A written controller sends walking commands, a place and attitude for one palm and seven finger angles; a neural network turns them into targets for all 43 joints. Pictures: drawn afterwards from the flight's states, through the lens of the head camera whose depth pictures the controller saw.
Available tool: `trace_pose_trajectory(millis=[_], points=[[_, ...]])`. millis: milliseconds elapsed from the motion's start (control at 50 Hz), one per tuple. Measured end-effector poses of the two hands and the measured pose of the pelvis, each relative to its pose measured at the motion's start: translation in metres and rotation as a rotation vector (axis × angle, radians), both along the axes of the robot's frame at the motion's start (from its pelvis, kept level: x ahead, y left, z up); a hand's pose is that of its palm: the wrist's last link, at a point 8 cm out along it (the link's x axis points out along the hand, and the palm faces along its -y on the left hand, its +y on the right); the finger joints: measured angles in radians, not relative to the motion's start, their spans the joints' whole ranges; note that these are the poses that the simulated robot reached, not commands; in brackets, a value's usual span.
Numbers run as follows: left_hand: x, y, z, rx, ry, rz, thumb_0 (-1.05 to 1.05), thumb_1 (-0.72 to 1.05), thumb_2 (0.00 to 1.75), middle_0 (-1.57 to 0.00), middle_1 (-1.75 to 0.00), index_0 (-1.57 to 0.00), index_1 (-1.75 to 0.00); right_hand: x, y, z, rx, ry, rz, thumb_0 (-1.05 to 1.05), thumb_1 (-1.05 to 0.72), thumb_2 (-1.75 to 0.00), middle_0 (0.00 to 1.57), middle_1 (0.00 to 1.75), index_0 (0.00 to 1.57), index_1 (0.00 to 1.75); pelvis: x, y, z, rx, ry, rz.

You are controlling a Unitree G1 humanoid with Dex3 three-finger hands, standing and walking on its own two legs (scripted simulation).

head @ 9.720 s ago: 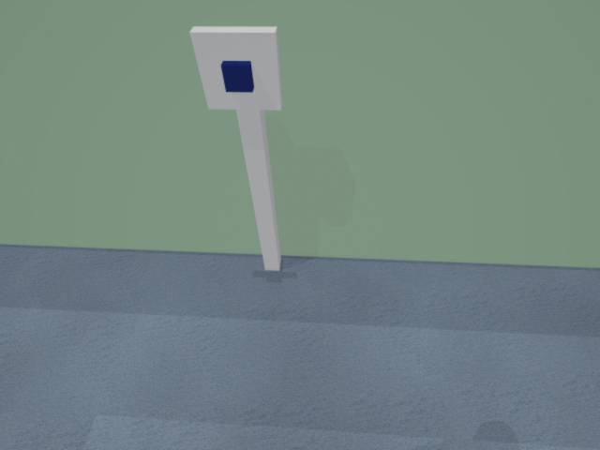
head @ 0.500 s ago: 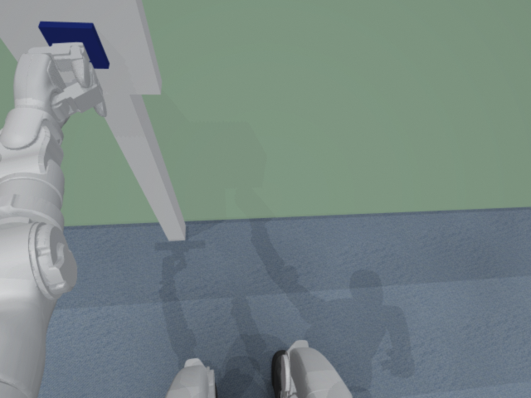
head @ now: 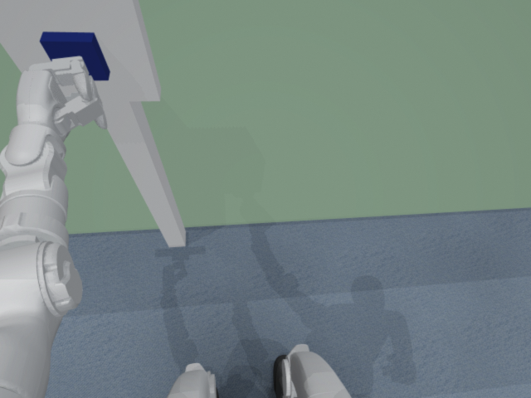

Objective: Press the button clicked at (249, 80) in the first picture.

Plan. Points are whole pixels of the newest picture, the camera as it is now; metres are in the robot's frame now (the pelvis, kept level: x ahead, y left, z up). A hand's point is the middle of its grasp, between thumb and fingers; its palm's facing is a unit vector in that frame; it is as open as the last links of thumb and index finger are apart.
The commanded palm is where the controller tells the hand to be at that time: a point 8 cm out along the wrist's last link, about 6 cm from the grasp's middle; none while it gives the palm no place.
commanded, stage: pull the fist back off the button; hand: left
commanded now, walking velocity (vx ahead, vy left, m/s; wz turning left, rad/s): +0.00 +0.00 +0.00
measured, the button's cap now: (78, 55) +0.57 +0.22 +0.14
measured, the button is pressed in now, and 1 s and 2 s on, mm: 2 0 0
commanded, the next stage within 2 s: draw the hand back to the body in 0.68 s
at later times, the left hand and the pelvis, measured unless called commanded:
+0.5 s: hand (90, 141) +0.45 +0.20 +0.10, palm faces +0.01 -1.00 -0.01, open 3.1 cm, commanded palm +0.42 +0.25 +0.11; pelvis +0.05 +0.00 +0.02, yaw -1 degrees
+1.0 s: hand (72, 163) +0.40 +0.20 +0.13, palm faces +0.00 -1.00 -0.02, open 3.1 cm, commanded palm +0.36 +0.25 +0.13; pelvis +0.04 -0.01 +0.03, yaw +0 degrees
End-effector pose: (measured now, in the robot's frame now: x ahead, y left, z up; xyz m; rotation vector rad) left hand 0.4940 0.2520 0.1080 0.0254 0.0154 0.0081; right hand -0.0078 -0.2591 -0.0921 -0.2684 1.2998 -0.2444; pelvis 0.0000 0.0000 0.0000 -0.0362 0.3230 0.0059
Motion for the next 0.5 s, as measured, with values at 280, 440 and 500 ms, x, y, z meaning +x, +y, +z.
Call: trace_pose_trajectory(millis=[280,440,500], points=[[-0.022,-0.002,-0.003,-0.009,-0.016,0.003,0.01,0.88,0.91,-1.30,-1.50,-1.30,-1.50,0.072,0.003,0.007,0.033,-0.135,-0.002,0.01,-0.90,-0.90,0.20,0.30,0.20,0.30,0.032,0.001,0.013,0.010,-0.050,-0.023],[-0.051,-0.002,-0.007,-0.014,-0.018,0.002,0.01,0.89,0.90,-1.30,-1.50,-1.30,-1.50,0.127,0.006,0.015,0.056,-0.236,0.033,0.01,-0.90,-0.90,0.20,0.30,0.20,0.30,0.049,0.000,0.021,0.011,-0.082,-0.019],[-0.064,-0.002,-0.006,-0.016,-0.025,0.006,0.01,0.90,0.90,-1.30,-1.50,-1.30,-1.50,0.146,0.008,0.018,0.063,-0.276,0.056,0.01,-0.90,-0.90,0.20,0.30,0.20,0.30,0.053,-0.001,0.024,0.012,-0.096,-0.013]])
